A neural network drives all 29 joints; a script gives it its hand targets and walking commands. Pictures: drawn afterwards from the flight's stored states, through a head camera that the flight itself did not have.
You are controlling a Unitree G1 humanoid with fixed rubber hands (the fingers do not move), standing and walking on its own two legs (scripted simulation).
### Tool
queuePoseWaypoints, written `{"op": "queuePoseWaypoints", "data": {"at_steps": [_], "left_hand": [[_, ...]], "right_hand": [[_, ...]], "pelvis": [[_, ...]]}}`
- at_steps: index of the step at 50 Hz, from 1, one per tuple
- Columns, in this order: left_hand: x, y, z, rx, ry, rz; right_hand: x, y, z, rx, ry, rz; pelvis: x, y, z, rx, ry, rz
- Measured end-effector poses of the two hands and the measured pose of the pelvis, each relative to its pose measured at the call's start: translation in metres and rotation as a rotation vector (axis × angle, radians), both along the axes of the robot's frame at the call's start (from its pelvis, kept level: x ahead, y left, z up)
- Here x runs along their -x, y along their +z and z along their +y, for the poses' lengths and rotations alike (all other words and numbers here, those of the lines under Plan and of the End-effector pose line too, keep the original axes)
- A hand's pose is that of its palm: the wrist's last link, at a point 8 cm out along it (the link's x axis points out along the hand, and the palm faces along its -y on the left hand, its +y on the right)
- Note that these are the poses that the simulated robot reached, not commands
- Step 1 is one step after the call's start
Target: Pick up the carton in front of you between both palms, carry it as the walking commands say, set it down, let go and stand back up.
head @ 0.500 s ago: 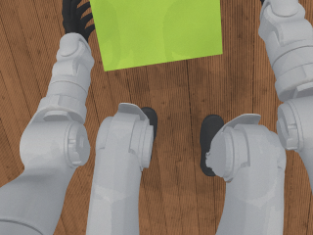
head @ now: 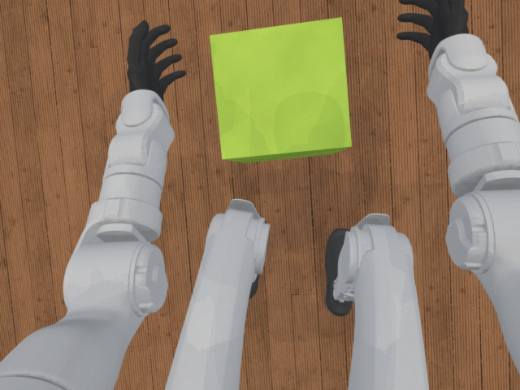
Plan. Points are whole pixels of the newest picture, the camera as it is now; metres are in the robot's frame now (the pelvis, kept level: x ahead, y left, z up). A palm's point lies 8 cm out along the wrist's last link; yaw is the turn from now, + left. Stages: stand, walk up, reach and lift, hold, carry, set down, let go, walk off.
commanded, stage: set down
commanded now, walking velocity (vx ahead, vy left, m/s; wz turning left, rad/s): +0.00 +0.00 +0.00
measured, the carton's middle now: (282, 106) +0.50 +0.05 -0.34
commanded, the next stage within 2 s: let go in 0.54 s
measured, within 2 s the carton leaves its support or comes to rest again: neither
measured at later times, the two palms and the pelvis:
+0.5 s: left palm (60, 42) +0.46 +0.23 +0.04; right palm out of the picture +0.55 -0.16 +0.03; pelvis +0.03 -0.02 +0.13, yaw -1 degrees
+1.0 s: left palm out of the picture +0.37 +0.24 +0.16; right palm out of the picture +0.41 -0.20 +0.15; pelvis +0.08 +0.00 +0.26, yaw -2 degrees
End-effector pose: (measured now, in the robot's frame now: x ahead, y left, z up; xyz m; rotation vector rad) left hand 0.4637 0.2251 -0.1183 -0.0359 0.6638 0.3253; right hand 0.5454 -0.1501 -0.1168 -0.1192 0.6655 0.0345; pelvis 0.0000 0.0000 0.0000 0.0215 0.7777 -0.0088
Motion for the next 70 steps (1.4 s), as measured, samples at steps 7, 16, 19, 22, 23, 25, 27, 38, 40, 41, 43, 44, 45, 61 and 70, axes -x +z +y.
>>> {"op": "queuePoseWaypoints", "data": {"at_steps": [7, 16, 19, 22, 23, 25, 27, 38, 40, 41, 43, 44, 45, 61, 70], "left_hand": [[-0.001, 0.040, 0.002, -0.012, 0.004, -0.022], [-0.001, 0.106, 0.005, -0.013, 0.003, -0.030], [-0.001, 0.126, 0.005, -0.010, 0.002, -0.029], [0.001, 0.143, 0.005, -0.007, -0.001, -0.026], [0.001, 0.148, 0.004, -0.005, -0.002, -0.026], [0.002, 0.159, 0.004, -0.002, -0.005, -0.026], [0.002, 0.169, 0.004, 0.001, -0.007, -0.027], [0.026, 0.213, 0.003, -0.031, -0.122, 0.034], [0.040, 0.220, 0.003, -0.044, -0.166, 0.067], [0.047, 0.225, 0.004, -0.050, -0.189, 0.084], [0.062, 0.235, 0.006, -0.062, -0.230, 0.114], [0.068, 0.241, 0.007, -0.066, -0.248, 0.126], [0.074, 0.247, 0.009, -0.071, -0.264, 0.134], [0.145, 0.341, 0.016, -0.081, -0.280, 0.135], [0.174, 0.363, -0.003, -0.079, -0.288, 0.154]], "right_hand": [[0.000, 0.032, -0.005, 0.005, 0.020, -0.017], [-0.005, 0.095, -0.009, 0.008, 0.039, -0.010], [-0.005, 0.116, -0.009, 0.008, 0.040, -0.009], [-0.005, 0.134, -0.009, 0.009, 0.039, -0.008], [-0.004, 0.140, -0.009, 0.010, 0.038, -0.008], [-0.003, 0.151, -0.009, 0.010, 0.036, -0.008], [-0.002, 0.161, -0.009, 0.011, 0.035, -0.007], [0.038, 0.204, -0.021, 0.069, -0.027, 0.028], [0.059, 0.211, -0.027, 0.083, -0.061, 0.044], [0.070, 0.215, -0.029, 0.088, -0.077, 0.053], [0.091, 0.224, -0.035, 0.097, -0.103, 0.074], [0.101, 0.228, -0.037, 0.101, -0.112, 0.082], [0.110, 0.234, -0.039, 0.104, -0.119, 0.089], [0.174, 0.316, -0.056, 0.092, -0.093, 0.087], [0.228, 0.339, -0.081, 0.083, -0.103, 0.121]], "pelvis": [[-0.002, 0.030, -0.004, -0.006, -0.008, 0.020], [-0.013, 0.081, -0.012, -0.012, -0.014, 0.028], [-0.018, 0.099, -0.015, -0.013, -0.016, 0.028], [-0.022, 0.116, -0.016, -0.013, -0.019, 0.025], [-0.024, 0.121, -0.016, -0.013, -0.020, 0.024], [-0.027, 0.132, -0.017, -0.012, -0.021, 0.021], [-0.029, 0.142, -0.017, -0.011, -0.023, 0.016], [-0.047, 0.198, -0.013, 0.005, -0.023, -0.037], [-0.052, 0.210, -0.011, 0.010, -0.024, -0.066], [-0.054, 0.216, -0.010, 0.013, -0.025, -0.084], [-0.060, 0.227, -0.007, 0.018, -0.027, -0.124], [-0.063, 0.233, -0.005, 0.020, -0.027, -0.145], [-0.066, 0.238, -0.004, 0.022, -0.027, -0.168], [-0.121, 0.295, 0.006, 0.033, -0.007, -0.489], [-0.134, 0.311, -0.006, 0.023, -0.002, -0.649]]}}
